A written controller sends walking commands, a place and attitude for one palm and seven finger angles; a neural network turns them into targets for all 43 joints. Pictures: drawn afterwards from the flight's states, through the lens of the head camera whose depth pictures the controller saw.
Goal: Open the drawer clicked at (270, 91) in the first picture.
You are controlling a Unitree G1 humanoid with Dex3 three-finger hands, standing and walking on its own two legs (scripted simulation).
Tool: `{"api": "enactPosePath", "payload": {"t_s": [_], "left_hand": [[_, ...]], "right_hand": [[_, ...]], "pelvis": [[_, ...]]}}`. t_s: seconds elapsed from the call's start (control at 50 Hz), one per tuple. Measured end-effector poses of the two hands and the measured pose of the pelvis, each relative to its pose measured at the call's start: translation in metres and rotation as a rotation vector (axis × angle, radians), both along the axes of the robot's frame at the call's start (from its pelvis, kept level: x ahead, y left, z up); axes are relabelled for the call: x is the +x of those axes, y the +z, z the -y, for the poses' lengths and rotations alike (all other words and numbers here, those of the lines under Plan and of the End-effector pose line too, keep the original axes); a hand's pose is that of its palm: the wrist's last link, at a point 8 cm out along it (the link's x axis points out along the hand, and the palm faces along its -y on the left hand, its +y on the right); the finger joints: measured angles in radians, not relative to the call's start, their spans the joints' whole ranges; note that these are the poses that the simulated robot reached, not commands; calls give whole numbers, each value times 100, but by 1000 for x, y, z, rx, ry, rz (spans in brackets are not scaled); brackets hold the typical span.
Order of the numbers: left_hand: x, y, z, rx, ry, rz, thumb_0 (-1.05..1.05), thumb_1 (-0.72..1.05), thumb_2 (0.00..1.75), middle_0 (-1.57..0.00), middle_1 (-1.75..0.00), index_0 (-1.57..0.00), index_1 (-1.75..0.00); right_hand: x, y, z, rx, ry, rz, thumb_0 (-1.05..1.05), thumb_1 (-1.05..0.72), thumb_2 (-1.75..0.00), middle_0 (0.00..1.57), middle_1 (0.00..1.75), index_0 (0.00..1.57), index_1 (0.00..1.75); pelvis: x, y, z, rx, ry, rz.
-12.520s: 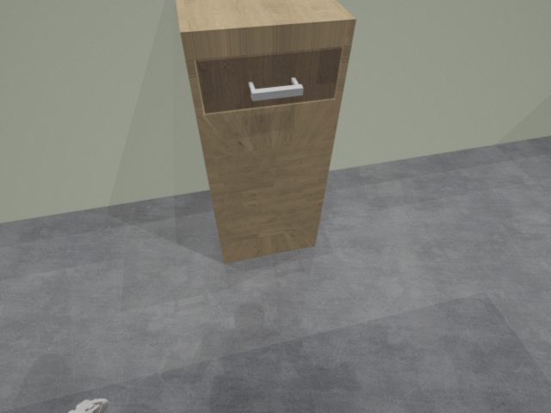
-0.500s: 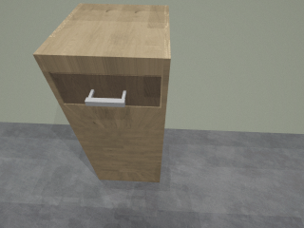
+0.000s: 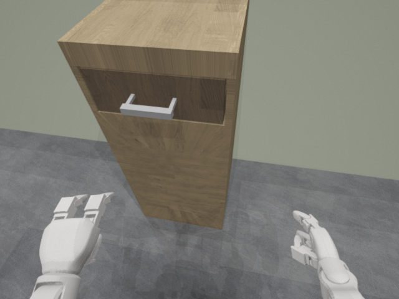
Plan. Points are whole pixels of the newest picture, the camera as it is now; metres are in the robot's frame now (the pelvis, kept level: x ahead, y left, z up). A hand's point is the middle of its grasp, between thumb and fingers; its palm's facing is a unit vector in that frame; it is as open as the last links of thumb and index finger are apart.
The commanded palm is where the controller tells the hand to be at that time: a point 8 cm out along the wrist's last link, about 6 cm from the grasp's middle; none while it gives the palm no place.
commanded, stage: raise the hand with hooked fingers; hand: left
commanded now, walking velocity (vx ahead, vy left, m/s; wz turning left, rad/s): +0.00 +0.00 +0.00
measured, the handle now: (149, 105) +0.51 +0.23 +0.08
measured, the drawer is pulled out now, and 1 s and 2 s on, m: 0.00 0.00 0.00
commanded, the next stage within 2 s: move the hooked fingers above the handle in 1.32 s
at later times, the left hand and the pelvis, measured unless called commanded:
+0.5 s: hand (86, 177) +0.27 +0.26 +0.11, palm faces +0.11 -0.08 -0.99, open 12.5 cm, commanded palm +0.25 +0.26 +0.18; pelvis +0.01 +0.02 +0.03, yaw -1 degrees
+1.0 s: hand (59, 119) +0.32 +0.30 +0.21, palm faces +0.11 -0.03 -0.99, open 13.8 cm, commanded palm +0.28 +0.29 +0.25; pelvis +0.00 +0.05 +0.05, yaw +0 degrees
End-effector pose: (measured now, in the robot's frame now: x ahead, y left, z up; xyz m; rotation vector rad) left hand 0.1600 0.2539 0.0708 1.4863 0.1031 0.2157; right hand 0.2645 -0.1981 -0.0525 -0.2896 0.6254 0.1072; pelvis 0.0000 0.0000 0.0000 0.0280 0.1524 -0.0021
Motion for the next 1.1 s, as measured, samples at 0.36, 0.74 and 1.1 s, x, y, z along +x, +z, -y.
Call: {"api": "enactPosePath", "payload": {"t_s": [0.36,0.74,1.1], "left_hand": [[71,71,2,-3,-123,-28,1,-1,52,-29,-88,-28,-88],[117,144,-26,18,-139,53,0,-42,34,-32,-115,-31,-115],[133,181,-44,30,-173,-6,0,-49,30,-32,-120,-31,-120]], "right_hand": [[-89,-31,26,7,-195,-283,1,-91,-89,20,30,20,30],[-44,11,-33,77,-135,-135,1,-91,-89,19,30,20,30],[-91,-6,-34,70,-139,-263,1,-91,-89,20,30,20,30]], "pelvis": [[16,30,-10,-9,-31,69],[8,42,-41,-25,-12,159],[-3,46,-51,-28,-8,165]]}}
